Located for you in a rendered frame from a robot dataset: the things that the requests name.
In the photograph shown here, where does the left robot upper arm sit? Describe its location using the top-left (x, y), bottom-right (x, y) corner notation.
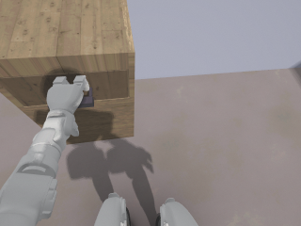
top-left (0, 172), bottom-right (58, 226)

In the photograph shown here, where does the robot left forearm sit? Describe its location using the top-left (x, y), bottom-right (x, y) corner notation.
top-left (0, 109), bottom-right (74, 203)

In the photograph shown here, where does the handle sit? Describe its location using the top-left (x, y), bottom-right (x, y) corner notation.
top-left (47, 88), bottom-right (94, 108)

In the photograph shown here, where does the robot left hand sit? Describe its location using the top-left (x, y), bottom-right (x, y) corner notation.
top-left (46, 75), bottom-right (89, 137)

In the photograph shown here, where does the cabinet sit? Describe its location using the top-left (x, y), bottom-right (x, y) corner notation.
top-left (0, 0), bottom-right (135, 145)

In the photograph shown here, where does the drawer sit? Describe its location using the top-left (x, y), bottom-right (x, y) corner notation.
top-left (0, 69), bottom-right (129, 106)

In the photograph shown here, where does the left robot shin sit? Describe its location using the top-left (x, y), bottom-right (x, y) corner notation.
top-left (108, 193), bottom-right (127, 226)

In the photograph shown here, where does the left robot thigh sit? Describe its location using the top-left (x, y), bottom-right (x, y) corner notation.
top-left (94, 197), bottom-right (127, 226)

